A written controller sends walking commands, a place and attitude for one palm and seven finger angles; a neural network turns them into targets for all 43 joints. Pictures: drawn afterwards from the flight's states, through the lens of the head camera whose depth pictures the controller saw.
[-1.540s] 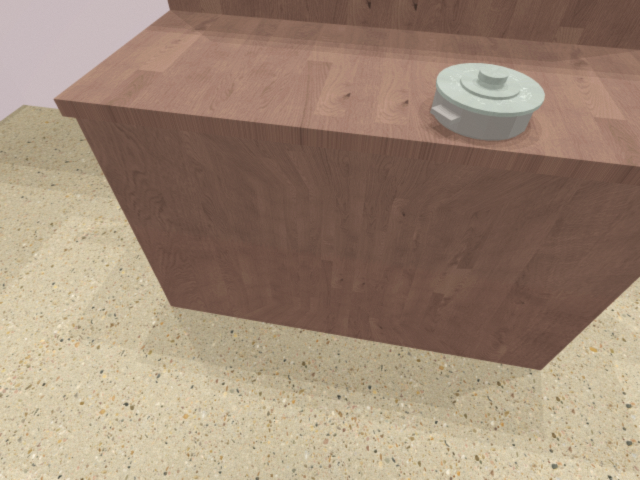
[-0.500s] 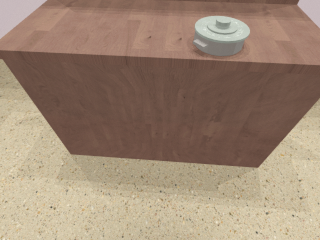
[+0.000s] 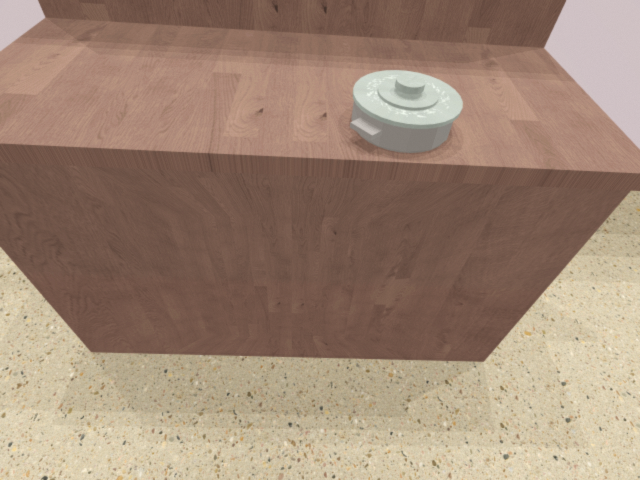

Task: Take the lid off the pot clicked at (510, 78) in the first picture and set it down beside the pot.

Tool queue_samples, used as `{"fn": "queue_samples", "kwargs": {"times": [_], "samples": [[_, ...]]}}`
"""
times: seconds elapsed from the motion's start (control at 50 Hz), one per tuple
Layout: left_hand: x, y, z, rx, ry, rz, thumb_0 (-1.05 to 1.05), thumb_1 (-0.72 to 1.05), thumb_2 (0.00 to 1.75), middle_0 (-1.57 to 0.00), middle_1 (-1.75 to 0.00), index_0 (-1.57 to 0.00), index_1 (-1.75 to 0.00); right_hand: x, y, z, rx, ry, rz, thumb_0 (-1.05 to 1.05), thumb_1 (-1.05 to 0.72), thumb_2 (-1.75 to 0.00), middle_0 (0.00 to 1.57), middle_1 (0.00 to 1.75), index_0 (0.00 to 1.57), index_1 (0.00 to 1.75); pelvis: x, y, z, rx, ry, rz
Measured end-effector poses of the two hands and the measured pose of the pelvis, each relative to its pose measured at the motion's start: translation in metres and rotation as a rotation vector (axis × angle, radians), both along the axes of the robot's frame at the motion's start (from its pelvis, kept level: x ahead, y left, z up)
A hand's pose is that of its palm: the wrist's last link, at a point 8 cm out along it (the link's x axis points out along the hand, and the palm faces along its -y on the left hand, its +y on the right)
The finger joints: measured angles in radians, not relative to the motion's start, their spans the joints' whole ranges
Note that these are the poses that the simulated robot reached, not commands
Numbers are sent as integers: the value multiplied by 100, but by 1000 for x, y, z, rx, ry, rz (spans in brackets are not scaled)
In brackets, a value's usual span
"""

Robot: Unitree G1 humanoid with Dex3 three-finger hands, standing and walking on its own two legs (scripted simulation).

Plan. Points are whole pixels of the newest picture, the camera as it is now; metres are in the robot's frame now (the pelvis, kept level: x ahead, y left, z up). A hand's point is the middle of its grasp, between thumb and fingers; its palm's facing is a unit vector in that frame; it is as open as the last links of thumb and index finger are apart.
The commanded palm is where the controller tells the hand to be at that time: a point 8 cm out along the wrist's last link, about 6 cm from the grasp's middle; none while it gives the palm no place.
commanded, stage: take the last steps up to it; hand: left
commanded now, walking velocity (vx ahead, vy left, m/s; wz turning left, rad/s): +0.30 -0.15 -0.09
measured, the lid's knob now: (410, 83) +0.73 -0.09 +0.16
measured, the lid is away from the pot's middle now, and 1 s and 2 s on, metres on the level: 0.00 0.00 0.00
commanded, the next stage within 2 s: come to a stop and stand still in 0.50 s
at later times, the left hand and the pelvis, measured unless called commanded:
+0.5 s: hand (280, 393) +0.28 +0.08 -0.17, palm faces -0.08 -0.97 -0.21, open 7.4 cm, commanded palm none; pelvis +0.17 -0.09 -0.01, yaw -3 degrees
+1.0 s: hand (305, 402) +0.28 +0.04 -0.18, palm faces +0.07 -0.97 -0.23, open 7.4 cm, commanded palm none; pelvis +0.25 -0.14 +0.00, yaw -2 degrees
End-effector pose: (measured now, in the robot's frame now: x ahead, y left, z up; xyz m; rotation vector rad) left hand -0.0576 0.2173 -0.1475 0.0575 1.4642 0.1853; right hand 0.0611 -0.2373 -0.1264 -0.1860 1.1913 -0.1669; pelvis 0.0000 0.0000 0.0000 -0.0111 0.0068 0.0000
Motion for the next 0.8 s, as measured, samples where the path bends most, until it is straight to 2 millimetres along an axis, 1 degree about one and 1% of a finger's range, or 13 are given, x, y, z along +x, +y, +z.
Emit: {"fn": "queue_samples", "kwargs": {"times": [0.04, 0.08, 0.16, 0.22, 0.28, 0.34, 0.4, 0.44, 0.5, 0.54, 0.62, 0.72, 0.8], "samples": [[13, 7, -12, -13, 15, -21, 1, 91, 90, -20, -30, -20, -30, 10, 5, -6, -17, -41, -13, 0, -91, -90, 20, 30, 20, 30, 12, 5, -10, -7, -1, -20], [35, 13, -16, -16, 19, -62, 1, 91, 90, -20, -30, -20, -30, 9, 8, -5, -18, -37, -40, 0, -91, -90, 20, 30, 20, 30, 22, 4, -10, 15, -8, -41], [100, 20, -8, 2, -60, -105, 1, 91, 90, -20, -30, -20, -30, -12, 11, 0, -5, 59, -92, 0, -90, -90, 21, 30, 20, 30, 46, -2, -1, 25, -5, -58], [154, 16, 3, 15, -140, -130, 1, 91, 90, -19, -30, -19, -30, -29, 9, 1, 17, 155, -128, 0, -90, -90, 21, 30, 20, 30, 65, -10, 4, 22, 1, -68], [205, 3, 10, 26, -193, -175, 1, 92, 90, -19, -30, -19, -30, -41, 2, -1, 43, 238, -173, 0, -90, -90, 21, 30, 20, 30, 85, -22, 5, 19, 4, -78], [254, -19, 13, 37, -223, -227, 1, 92, 90, -19, -30, -19, -30, -47, -11, -7, 68, 307, -222, 0, -90, -90, 21, 30, 20, 30, 107, -40, 1, 25, 9, -83], [301, -45, 9, 53, -259, -262, 1, 91, 90, -19, -30, -19, -30, -46, -31, -18, 91, 376, -256, 0, -90, -90, 21, 30, 20, 30, 134, -65, -10, 35, 13, -78], [324, -63, 6, 65, -291, -262, 1, 91, 90, -19, -30, -19, -30, -37, -48, -27, 99, 421, -253, 0, -90, -90, 21, 30, 20, 30, 148, -79, -17, 20, 10, -72], [337, -84, 9, 62, -300, -228, 0, 91, 90, -19, -30, -19, -30, -1, -74, -25, 80, 417, -231, 1, -91, -90, 21, 30, 20, 30, 168, -94, -12, 16, 7, -61], [337, -97, 11, 57, -276, -203, 0, 91, 90, -19, -30, -20, -30, 36, -92, -21, 57, 363, -205, 1, -91, -90, 20, 30, 20, 30, 182, -101, -6, 9, 8, -51], [337, -102, 14, 81, -240, -153, -1, 95, 90, -20, -30, -20, -30, 120, -116, -14, 22, 216, -148, 1, -91, -90, 20, 30, 20, 30, 208, -113, 1, -7, 17, -30], [330, -114, 2, 48, -153, -118, -1, 94, 90, -20, -30, -20, -30, 218, -120, -8, 6, 52, -70, 0, -91, -90, 20, 30, 20, 30, 238, -120, 0, -28, 6, -40], [326, -125, -11, 14, -88, -83, 0, 93, 90, -20, -30, -20, -30, 276, -109, -5, 14, -28, -26, 0, -91, -90, 20, 30, 20, 30, 259, -122, -5, -24, -17, -48]]}}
